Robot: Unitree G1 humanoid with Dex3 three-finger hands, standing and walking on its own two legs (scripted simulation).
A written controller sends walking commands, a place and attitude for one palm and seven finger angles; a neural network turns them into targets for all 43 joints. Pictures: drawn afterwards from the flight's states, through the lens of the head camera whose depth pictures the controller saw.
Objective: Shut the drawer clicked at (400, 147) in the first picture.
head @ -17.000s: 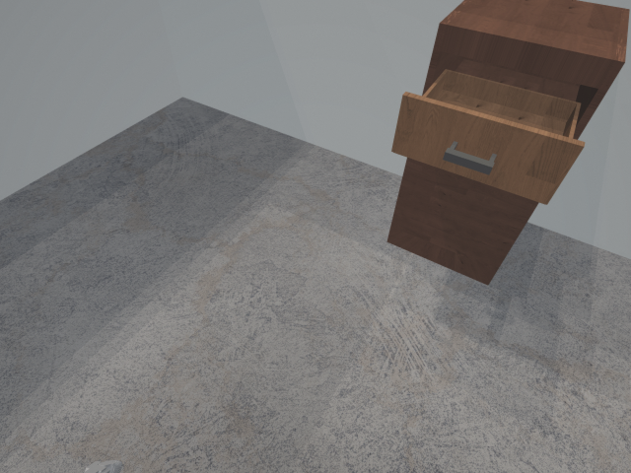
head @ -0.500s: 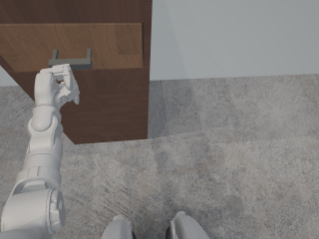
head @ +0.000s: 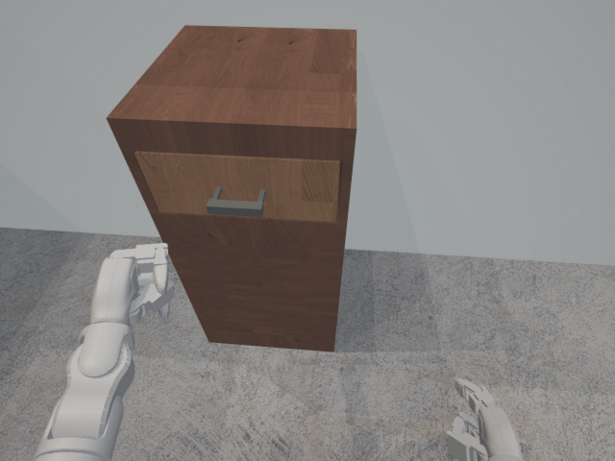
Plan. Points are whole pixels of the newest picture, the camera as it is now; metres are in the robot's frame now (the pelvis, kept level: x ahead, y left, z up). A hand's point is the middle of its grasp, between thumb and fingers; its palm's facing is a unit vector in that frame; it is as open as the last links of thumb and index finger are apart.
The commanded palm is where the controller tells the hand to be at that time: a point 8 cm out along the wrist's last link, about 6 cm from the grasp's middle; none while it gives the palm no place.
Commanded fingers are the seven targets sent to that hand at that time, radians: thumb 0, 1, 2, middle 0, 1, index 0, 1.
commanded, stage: draw the hand back to the body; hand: left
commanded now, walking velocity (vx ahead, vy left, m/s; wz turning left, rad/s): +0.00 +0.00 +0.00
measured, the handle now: (237, 200) +0.58 +0.18 -0.03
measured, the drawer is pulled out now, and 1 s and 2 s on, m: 0.00 0.00 0.00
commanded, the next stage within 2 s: step back with the hand held close in 0.66 s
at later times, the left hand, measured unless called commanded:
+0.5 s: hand (61, 348) +0.18 +0.23 +0.17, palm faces +0.39 -0.84 -0.39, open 3.2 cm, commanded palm +0.13 +0.27 +0.19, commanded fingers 0.00 0.90 0.90 -1.40 -1.60 -1.40 -1.60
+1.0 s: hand (51, 351) +0.18 +0.24 +0.17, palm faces +0.33 -0.83 -0.45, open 3.2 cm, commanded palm +0.12 +0.28 +0.19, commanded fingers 0.00 0.90 0.90 -1.40 -1.60 -1.40 -1.60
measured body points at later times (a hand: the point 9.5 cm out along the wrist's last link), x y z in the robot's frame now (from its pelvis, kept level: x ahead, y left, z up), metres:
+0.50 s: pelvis +0.00 -0.01 +0.01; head -0.03 -0.03 +0.46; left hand +0.15 +0.27 +0.19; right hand +0.18 -0.23 -0.07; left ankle -0.02 +0.10 -0.73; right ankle -0.03 -0.11 -0.73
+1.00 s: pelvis -0.02 +0.00 +0.02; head -0.01 -0.01 +0.46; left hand +0.16 +0.28 +0.19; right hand +0.16 -0.23 -0.07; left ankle -0.02 +0.10 -0.73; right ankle -0.03 -0.11 -0.73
